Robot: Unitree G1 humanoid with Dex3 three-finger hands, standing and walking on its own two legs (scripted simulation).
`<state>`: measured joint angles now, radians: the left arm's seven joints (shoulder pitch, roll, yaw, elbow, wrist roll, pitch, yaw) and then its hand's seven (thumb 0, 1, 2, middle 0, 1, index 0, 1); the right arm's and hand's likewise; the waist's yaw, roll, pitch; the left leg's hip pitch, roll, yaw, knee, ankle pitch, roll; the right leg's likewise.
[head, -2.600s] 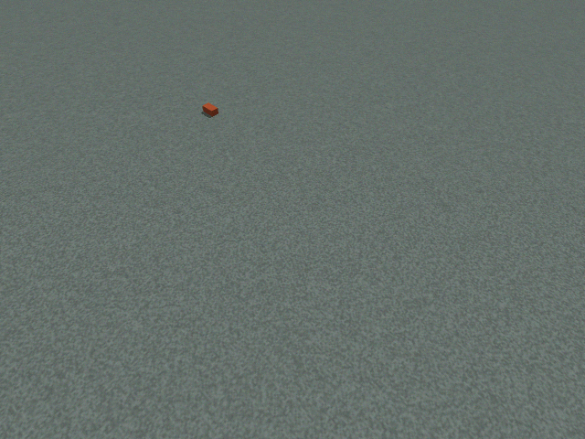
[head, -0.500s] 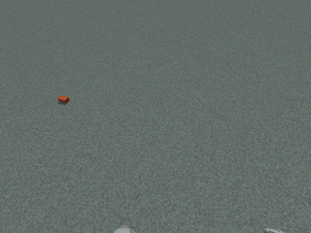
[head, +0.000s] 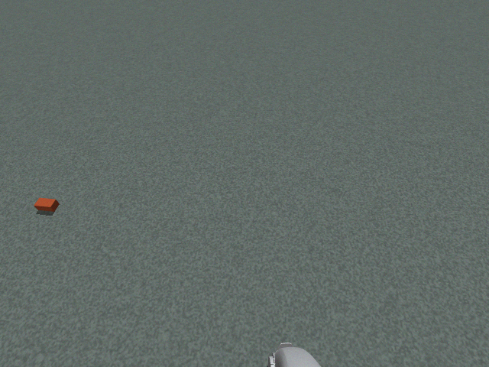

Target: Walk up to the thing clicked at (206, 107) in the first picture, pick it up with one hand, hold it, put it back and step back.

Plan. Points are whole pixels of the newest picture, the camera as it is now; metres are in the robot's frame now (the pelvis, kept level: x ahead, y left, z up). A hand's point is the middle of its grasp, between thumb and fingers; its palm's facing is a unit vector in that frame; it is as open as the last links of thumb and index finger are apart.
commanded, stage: walk up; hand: left
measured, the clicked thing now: (46, 204) +1.10 +0.90 -0.75
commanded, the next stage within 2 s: none
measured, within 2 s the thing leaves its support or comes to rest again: neither
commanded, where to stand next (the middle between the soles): +0.66 +0.72 m, yaw -13 degrees
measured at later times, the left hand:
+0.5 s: hand out of the picture +0.21 +0.48 -0.14, palm faces -0.06 -0.84 -0.53, open 7.4 cm
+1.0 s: hand out of the picture +0.45 +0.58 -0.13, palm faces -0.10 -0.82 -0.57, open 7.4 cm
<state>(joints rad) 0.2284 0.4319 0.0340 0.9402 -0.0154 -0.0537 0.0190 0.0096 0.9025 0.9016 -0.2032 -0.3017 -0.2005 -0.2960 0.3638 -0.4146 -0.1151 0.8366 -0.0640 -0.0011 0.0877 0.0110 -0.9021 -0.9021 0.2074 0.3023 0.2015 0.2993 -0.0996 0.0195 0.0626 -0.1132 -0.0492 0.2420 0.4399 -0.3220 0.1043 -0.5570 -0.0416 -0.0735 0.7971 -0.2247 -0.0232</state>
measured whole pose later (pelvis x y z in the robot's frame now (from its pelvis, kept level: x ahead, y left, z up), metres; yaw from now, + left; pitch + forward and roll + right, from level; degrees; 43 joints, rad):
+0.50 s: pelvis +0.18 +0.16 -0.02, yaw -2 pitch -1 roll -4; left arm 0.36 0.46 0.06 0.92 0.03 -0.10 0.04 0.01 0.89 0.90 -0.21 -0.30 -0.21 -0.30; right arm 0.20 -0.51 -0.14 0.79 -0.06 0.06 0.14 0.01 -0.91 -0.90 0.20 0.30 0.20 0.30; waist 0.02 0.11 0.06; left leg -0.49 0.18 -0.04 0.73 -0.24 -0.01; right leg -0.23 -0.13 -0.06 0.63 -0.38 0.05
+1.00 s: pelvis +0.33 +0.30 -0.03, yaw -7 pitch -3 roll -2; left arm 0.27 0.40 0.04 0.87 0.01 -0.08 0.09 0.01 0.90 0.90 -0.21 -0.30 -0.21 -0.30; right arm 0.29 -0.42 -0.09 0.79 -0.07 0.10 0.08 0.01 -0.91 -0.90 0.21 0.30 0.20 0.30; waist -0.03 0.14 0.09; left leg -0.39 -0.01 0.02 1.14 -0.52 0.00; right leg -0.40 0.00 -0.14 0.71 -0.26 -0.07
